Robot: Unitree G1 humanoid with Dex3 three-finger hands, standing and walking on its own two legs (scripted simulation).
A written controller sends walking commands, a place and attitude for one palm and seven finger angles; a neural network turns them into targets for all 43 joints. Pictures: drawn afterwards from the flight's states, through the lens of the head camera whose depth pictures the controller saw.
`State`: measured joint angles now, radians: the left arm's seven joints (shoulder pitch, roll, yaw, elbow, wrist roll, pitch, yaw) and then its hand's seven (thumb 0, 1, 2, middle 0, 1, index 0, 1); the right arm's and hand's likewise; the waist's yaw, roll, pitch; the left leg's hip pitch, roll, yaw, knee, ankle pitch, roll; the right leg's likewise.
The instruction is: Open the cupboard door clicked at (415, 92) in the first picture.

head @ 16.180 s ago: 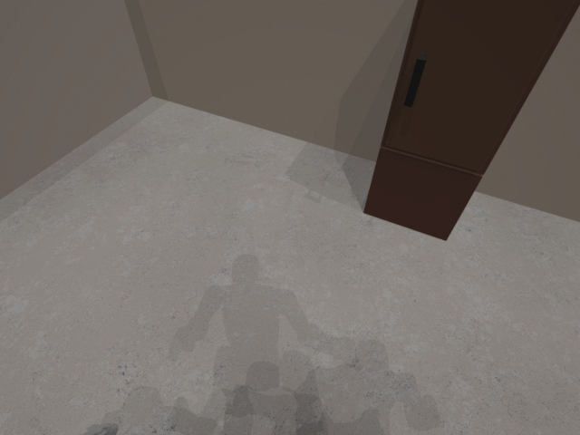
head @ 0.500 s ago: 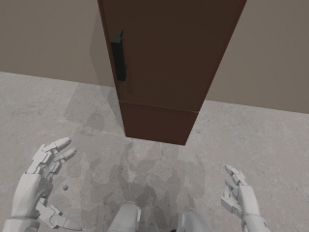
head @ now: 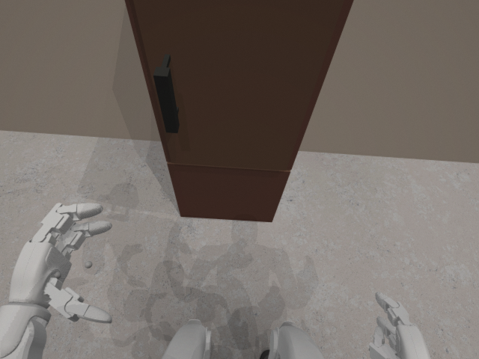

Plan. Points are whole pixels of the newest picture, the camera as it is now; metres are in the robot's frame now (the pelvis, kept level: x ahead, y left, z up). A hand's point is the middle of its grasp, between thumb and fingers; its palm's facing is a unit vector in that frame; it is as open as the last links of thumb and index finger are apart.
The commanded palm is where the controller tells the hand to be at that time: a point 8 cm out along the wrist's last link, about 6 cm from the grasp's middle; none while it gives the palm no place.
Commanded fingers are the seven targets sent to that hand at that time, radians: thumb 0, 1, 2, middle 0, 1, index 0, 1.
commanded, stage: raise the hand with hooked fingers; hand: left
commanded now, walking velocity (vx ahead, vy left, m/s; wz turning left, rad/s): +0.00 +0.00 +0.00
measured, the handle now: (169, 95) +0.61 +0.18 +0.03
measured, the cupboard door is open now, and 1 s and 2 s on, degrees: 0 0 0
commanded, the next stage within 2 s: move the hooked fingers beside the handle in 0.96 s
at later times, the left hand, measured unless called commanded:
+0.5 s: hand (62, 226) +0.30 +0.29 +0.05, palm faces +0.02 -1.00 -0.04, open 14.0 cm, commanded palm +0.27 +0.33 +0.06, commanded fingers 0.00 -0.50 0.30 -0.30 -1.20 -0.30 -1.20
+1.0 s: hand (71, 225) +0.30 +0.27 +0.05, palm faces +0.01 -1.00 -0.04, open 14.0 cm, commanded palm +0.27 +0.32 +0.06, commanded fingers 0.00 -0.50 0.30 -0.30 -1.20 -0.30 -1.20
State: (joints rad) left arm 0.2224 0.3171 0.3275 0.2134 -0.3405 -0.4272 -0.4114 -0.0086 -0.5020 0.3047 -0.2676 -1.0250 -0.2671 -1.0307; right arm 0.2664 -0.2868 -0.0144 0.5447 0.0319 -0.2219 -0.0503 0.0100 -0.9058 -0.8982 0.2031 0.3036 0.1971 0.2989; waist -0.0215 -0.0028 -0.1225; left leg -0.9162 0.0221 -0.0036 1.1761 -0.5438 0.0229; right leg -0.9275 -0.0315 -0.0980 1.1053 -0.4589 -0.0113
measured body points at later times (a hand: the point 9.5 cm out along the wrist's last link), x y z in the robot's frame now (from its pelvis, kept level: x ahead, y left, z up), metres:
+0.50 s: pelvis +0.01 +0.01 +0.01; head +0.10 +0.03 +0.45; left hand +0.29 +0.34 +0.05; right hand +0.18 -0.23 -0.07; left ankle +0.01 +0.10 -0.65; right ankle +0.04 -0.12 -0.65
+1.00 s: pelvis +0.01 +0.00 +0.01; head +0.10 +0.02 +0.45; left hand +0.29 +0.33 +0.05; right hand +0.17 -0.24 -0.07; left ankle +0.01 +0.10 -0.65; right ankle +0.04 -0.12 -0.65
